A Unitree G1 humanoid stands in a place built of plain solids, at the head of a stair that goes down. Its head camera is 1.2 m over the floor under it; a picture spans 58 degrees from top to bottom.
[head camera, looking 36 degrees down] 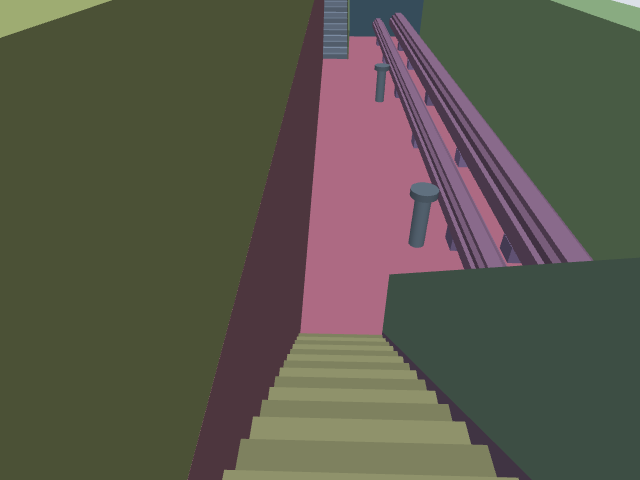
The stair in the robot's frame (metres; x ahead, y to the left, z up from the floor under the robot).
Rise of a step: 0.20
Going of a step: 0.23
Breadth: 1.06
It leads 2 degrees to the right of straight ahead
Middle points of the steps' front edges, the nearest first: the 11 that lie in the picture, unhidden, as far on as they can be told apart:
1.00 -0.19 -0.60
1.22 -0.19 -0.79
1.45 -0.20 -0.99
1.68 -0.20 -1.19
1.91 -0.21 -1.39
2.14 -0.22 -1.59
2.36 -0.22 -1.79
2.59 -0.23 -1.99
2.82 -0.23 -2.19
3.05 -0.24 -2.38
3.28 -0.25 -2.58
